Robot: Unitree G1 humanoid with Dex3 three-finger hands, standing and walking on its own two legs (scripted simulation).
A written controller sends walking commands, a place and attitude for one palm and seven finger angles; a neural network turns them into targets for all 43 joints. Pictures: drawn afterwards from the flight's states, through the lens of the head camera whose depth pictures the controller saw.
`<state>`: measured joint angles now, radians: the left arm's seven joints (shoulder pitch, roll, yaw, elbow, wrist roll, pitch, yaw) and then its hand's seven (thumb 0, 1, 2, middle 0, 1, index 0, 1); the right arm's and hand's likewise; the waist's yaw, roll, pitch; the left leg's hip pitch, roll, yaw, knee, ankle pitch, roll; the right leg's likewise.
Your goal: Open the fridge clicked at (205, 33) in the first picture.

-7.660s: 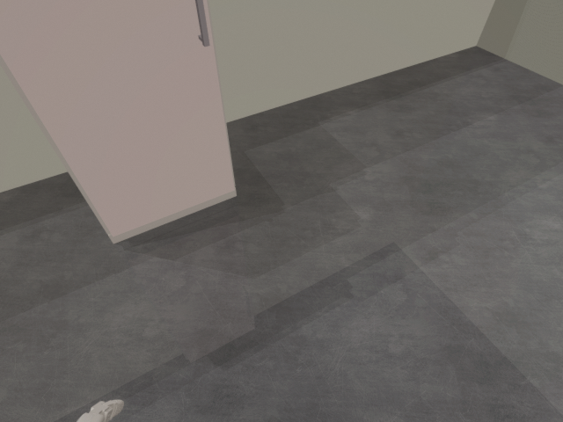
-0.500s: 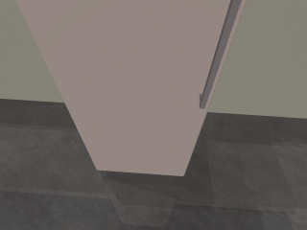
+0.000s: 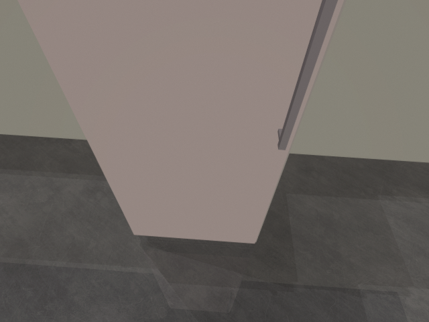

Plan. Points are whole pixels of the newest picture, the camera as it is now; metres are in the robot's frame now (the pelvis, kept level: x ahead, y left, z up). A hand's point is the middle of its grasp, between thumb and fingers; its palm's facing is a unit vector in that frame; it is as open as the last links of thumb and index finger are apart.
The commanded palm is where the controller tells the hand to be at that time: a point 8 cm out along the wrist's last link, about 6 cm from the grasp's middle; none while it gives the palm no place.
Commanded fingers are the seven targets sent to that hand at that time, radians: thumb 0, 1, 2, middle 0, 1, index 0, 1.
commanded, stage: raise the hand to about handle height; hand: right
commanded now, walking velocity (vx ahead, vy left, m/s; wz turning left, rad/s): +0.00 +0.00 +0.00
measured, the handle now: (303, 70) +0.52 -0.13 +0.21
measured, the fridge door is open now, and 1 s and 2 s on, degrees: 0 0 0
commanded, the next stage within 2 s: none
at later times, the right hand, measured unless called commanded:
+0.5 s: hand out of the picture +0.14 -0.23 -0.01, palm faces +0.16 +0.99 -0.03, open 9.3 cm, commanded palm +0.13 -0.27 +0.01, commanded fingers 0.00 -0.25 -0.62 0.25 0.72 0.25 0.72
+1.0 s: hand (391, 274) +0.20 -0.26 +0.06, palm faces +0.05 +1.00 -0.06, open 12.3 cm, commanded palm +0.17 -0.31 +0.08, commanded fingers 0.00 0.34 -0.37 0.29 1.10 0.29 1.10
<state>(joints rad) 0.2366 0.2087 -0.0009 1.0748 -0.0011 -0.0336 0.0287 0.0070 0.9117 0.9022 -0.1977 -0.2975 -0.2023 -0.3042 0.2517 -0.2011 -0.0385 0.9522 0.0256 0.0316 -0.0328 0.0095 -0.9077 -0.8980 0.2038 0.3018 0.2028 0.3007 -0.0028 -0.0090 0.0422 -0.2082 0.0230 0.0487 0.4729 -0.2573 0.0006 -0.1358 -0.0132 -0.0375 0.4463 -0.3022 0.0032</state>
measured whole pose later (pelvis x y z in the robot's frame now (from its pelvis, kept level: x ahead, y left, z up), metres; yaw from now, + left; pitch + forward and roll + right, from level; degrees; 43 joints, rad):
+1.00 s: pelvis -0.03 -0.02 -0.03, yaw -2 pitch +5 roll +2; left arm 0.29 0.28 -0.04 0.60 -0.05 -0.29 0.10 0.02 0.91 0.90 -0.20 -0.30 -0.20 -0.30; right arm 0.23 -0.32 -0.33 0.02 0.33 -0.16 0.38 0.00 0.11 -0.47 0.27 0.95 0.27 0.95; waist -0.02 -0.03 -0.05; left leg -0.47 0.04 0.07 0.73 -0.35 -0.02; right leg -0.45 -0.01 0.00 0.80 -0.43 -0.02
